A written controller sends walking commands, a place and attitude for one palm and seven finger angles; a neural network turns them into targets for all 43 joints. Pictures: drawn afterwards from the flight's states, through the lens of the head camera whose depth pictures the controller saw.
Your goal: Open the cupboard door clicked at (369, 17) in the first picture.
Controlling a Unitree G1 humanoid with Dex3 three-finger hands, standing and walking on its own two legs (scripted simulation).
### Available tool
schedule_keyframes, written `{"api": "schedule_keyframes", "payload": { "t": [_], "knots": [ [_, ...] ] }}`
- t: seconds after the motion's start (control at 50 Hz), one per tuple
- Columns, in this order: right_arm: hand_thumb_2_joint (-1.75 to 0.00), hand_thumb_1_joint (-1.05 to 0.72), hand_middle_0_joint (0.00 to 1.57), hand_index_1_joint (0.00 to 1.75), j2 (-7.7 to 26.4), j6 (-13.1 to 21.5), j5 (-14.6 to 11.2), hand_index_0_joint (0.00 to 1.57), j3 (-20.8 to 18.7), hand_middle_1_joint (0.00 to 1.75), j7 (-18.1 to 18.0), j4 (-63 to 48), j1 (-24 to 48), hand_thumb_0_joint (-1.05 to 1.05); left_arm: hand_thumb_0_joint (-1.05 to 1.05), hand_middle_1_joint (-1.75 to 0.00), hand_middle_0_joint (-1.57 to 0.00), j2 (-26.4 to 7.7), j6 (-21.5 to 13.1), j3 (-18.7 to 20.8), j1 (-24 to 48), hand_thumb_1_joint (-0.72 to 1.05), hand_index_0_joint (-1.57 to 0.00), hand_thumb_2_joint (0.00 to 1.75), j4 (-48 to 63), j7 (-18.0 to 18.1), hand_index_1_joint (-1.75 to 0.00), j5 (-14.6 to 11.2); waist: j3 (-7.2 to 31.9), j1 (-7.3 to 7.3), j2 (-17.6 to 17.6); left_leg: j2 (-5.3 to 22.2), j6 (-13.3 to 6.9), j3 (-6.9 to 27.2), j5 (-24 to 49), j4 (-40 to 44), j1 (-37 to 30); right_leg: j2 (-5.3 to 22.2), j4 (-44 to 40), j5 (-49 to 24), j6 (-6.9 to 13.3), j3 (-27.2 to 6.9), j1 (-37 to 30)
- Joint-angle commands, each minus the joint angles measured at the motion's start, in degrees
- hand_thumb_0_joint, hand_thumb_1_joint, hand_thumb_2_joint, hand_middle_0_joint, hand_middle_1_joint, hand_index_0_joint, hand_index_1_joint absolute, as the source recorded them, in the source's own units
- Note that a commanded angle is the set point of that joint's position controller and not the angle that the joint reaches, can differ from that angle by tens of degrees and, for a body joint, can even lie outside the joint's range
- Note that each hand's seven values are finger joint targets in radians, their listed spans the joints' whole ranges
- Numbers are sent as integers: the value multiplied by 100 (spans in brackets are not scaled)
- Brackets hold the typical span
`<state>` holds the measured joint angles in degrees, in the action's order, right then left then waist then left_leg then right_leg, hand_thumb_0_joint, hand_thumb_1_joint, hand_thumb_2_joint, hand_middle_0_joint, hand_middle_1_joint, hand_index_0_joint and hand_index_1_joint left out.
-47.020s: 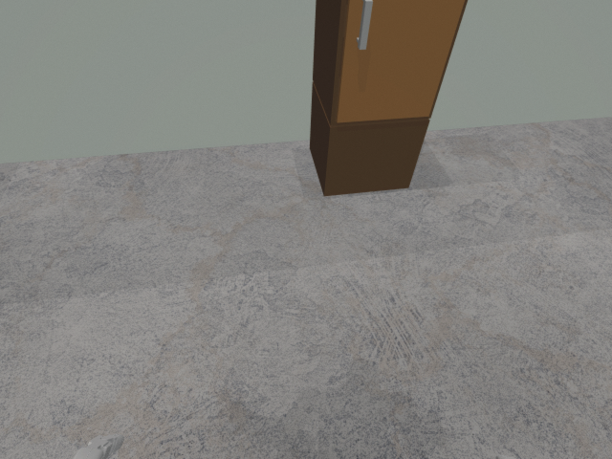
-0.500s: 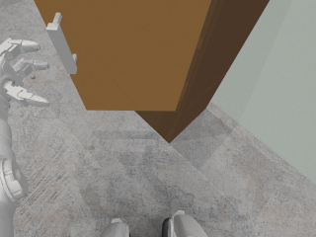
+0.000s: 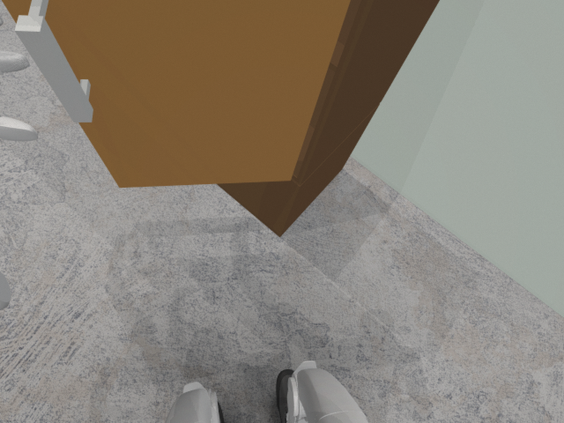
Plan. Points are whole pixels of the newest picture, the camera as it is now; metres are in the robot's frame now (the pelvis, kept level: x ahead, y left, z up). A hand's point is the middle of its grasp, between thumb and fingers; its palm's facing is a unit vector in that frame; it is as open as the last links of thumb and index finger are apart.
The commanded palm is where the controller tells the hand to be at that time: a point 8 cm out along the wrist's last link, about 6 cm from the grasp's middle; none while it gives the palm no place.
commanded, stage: move the hooked fingers beside the handle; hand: left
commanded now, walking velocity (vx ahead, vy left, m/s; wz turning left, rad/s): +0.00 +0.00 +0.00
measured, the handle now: (63, 63) +0.57 +0.22 +0.09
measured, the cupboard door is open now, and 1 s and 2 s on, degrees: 47 47 46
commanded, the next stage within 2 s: slide the fingers in behind the handle in 0.72 s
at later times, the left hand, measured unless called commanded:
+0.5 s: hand (9, 94) +0.52 +0.28 +0.09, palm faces -0.01 -1.00 -0.01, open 14.0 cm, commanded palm +0.51 +0.32 +0.09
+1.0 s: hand (8, 91) +0.53 +0.28 +0.08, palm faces -0.02 -1.00 +0.00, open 14.0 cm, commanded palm +0.51 +0.31 +0.09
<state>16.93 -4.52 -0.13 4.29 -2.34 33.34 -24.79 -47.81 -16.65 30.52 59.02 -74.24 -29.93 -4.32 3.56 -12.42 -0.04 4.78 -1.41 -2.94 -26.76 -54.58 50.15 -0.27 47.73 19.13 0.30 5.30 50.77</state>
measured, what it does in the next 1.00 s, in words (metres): stands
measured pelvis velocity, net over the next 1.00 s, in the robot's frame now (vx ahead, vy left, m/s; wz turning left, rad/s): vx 0.01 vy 0.00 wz -0.01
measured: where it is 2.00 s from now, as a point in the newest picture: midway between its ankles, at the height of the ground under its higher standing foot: outside the picture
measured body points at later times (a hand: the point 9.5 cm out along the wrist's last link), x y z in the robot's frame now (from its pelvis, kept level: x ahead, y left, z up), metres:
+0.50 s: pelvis +0.01 +0.00 +0.00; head +0.16 +0.04 +0.42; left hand +0.52 +0.33 +0.09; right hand +0.00 -0.26 -0.09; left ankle -0.02 +0.10 -0.68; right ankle +0.03 -0.12 -0.68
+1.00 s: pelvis +0.01 +0.00 +0.00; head +0.17 +0.04 +0.41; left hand +0.52 +0.33 +0.09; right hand -0.01 -0.27 -0.09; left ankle -0.02 +0.10 -0.68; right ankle +0.03 -0.12 -0.68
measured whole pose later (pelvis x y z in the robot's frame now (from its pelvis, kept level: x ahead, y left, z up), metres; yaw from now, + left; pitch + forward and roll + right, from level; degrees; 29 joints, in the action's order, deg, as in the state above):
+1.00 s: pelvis +0.01 +0.00 +0.00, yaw +0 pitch +24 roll -5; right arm 16.5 -6.4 0.2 4.1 -1.2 32.7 -25.1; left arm -46.5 -16.2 30.4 56.3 -69.9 -30.3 -5.4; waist 4.3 -12.4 -0.2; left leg 5.3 -1.3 -2.1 -28.3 -56.4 52.6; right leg -0.9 48.5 20.2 0.2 5.8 52.6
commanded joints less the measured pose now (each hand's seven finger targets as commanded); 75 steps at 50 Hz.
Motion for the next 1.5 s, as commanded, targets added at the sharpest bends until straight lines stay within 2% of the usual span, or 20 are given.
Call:
{"api": "schedule_keyframes", "payload": {
  "t": [0.0, 0.06, 0.14, 0.2, 0.26, 0.32, 0.36, 0.52, 0.62, 0.64, 0.68, 0.7, 0.76, 0.8, 0.98, 1.12, 1.2, 1.34, 1.42, 1.48],
  "knots": [
    [-90, -90, 20, 30, 1184, -14, 45, 20, -429, 30, -71, -227, -1184, 0, 0, -120, -30, -1821, -288, 199, 1846, -50, -30, 30, 1113, -61, -120, -113, 2945, 202, -1377, -235, 8, 502, 3177, 477, -1898, -250, -198, -2015, 91, -322, -1522],
    [-90, -90, 20, 30, 1180, -67, 41, 20, -446, 30, -49, -284, -1201, 0, 0, -120, -30, -1554, -238, 98, 1660, -50, -30, 30, 1144, -124, -120, -219, 2836, 147, -1182, -208, -9, 520, 3310, 478, -1984, -288, -202, -2026, 98, -253, -1372],
    [-90, -90, 20, 30, 1211, -98, 58, 20, -497, 30, -43, -266, -1211, 0, 0, -120, -30, -1842, -360, 352, 2063, -50, -30, 30, 1637, -64, -120, -285, 3041, 126, -1210, -189, -6, 554, 3297, 450, -2084, -294, -200, -2021, 78, -271, -1417],
    [-90, -90, 20, 30, 1174, -112, 85, 20, -519, 30, 12, -216, -1213, 0, 0, -120, -30, -1680, -536, 278, 2172, -50, -30, 30, 2035, 19, -120, -285, 3319, 186, -1837, -144, 116, 648, 3902, 380, -2766, -325, -176, -1933, 115, -226, -1057],
    [-90, -90, 20, 30, 1142, -133, 80, 20, -505, 30, 27, -149, -1203, 0, 0, -120, -30, -1266, -499, 2, 2171, -50, -30, 30, 1915, 68, -120, -324, 3043, 88, -1715, -113, 136, 703, 3991, 402, -2862, -349, -228, -1832, 114, -171, -892],
    [-90, -90, 20, 30, 1151, -164, 48, 20, -464, 30, 12, -149, -1153, 0, 0, -120, -30, -1183, -229, -118, 1970, -50, -30, 30, 1337, 84, -120, -250, 2595, 27, -1346, -174, 41, 619, 3340, 453, -2234, -318, -272, -1750, 78, -190, -999],
    [-90, -90, 20, 30, 1151, -149, 41, 20, -438, 30, -25, -187, -1150, 0, 0, -120, -30, -1249, -142, -66, 1945, -50, -30, 30, 1132, 125, -120, -219, 2382, 18, -1174, -206, -4, 592, 3159, 488, -1962, -306, -251, -1789, 93, -184, -1092],
    [-90, -90, 20, 30, 1162, -88, 80, 20, -453, 30, -27, -249, -1145, 0, 0, -120, -30, -1811, -529, 264, 2274, -50, -30, 30, 1597, 225, -120, -146, 3101, 71, -1288, -195, 29, 590, 3286, 312, -2035, -307, -95, -2010, 98, -279, -1389],
    [-90, -90, 20, 30, 1155, -113, 38, 20, -405, 30, -34, -217, -1138, 0, 0, -120, -30, -1690, -308, 96, 2193, -50, -30, 30, 1199, 96, -120, -119, 2900, 6, -1303, -226, -18, 532, 3049, 280, -1754, -299, -105, -1974, 71, -288, -1339],
    [-90, -90, 20, 30, 1177, -116, 41, 20, -407, 30, -50, -216, -1159, 0, 0, -120, -30, -1892, -261, 214, 2166, -50, -30, 30, 1167, 96, -120, -88, 2887, 24, -1171, -223, -32, 547, 3030, 297, -1666, -295, -104, -2014, 65, -282, -1435],
    [-90, -90, 20, 30, 1164, -130, 41, 20, -405, 30, -50, -243, -1180, 0, 0, -120, -30, -1934, -260, 236, 2127, -50, -30, 30, 1345, 72, -120, -83, 3109, 105, -1509, -222, 6, 570, 3345, 286, -1903, -293, -60, -2124, 88, -271, -1387],
    [-90, -90, 20, 30, 1143, -141, 42, 20, -405, 30, -36, -233, -1181, 0, 0, -120, -30, -1627, -224, 18, 2038, -50, -30, 30, 1249, 40, -120, -91, 3038, 42, -1464, -215, -2, 547, 3315, 267, -1940, -299, -91, -2070, 78, -262, -1261],
    [-90, -90, 20, 30, 1179, -128, 44, 20, -402, 30, -70, -245, -1193, 0, 0, -120, -30, -1857, -265, 215, 2153, -50, -30, 30, 1258, 21, -120, -191, 2856, -12, -1100, -228, -57, 529, 3023, 271, -1589, -325, -97, -2104, 82, -290, -1456],
    [-90, -90, 20, 30, 1179, -125, 43, 20, -411, 30, -67, -232, -1192, 0, 0, -120, -30, -1939, -298, 247, 2256, -50, -30, 30, 1356, -5, -120, -182, 3033, 12, -1277, -233, -45, 515, 2999, 259, -1623, -313, -82, -2098, 78, -306, -1497],
    [-90, -90, 20, 30, 1126, -169, 65, 20, -483, 30, 51, -205, -1206, 0, 0, -120, -30, -1377, -313, 29, 1973, -50, -30, 30, 1952, 8, -120, -326, 3305, 104, -1798, -159, 40, 603, 3886, 257, -2461, -333, -122, -2239, 100, -212, -1171],
    [-90, -90, 20, 30, 1097, -177, 63, 20, -502, 30, 97, -283, -1119, 0, 0, -120, -30, -1061, -293, 22, 1628, -50, -30, 30, 1840, 316, -120, -387, 2824, 133, -1195, -200, -4, 542, 3372, 398, -2039, -338, -192, -2145, 93, -199, -1397],
    [-90, -90, 20, 30, 1047, -148, 66, 20, -511, 30, 109, -251, -1081, 0, 0, -120, -30, -766, -443, -215, 1782, -50, -30, 30, 1971, 473, -120, -288, 2873, 140, -1510, -193, 62, 597, 3568, 407, -2354, -323, -167, -2006, 103, -190, -1182],
    [-90, -90, 20, 30, 1040, -81, 54, 20, -497, 30, 84, -168, -1017, 0, 0, -120, -30, -354, -427, -488, 2078, -50, -30, 30, 1583, 625, -120, -285, 2505, -45, -968, -221, 10, 608, 2771, 482, -1984, -293, -215, -1610, 70, -189, -1088],
    [-90, -90, 20, 30, 1044, -33, 75, 20, -488, 30, 66, -171, -1039, 0, 0, -120, -30, -764, -518, -183, 2174, -50, -30, 30, 1656, 763, -120, -188, 2878, 81, -1039, -256, 6, 587, 2759, 434, -1887, -266, -132, -1755, 86, -258, -1371],
    [-90, -90, 20, 30, 1009, -12, 85, 20, -486, 30, 89, -157, -1033, 0, 0, -120, -30, -645, -645, -269, 2209, -50, -30, 30, 1793, 827, -120, -150, 2994, 114, -1309, -236, 53, 616, 3034, 394, -2121, -267, -90, -1797, 103, -244, -1215]
  ]
}}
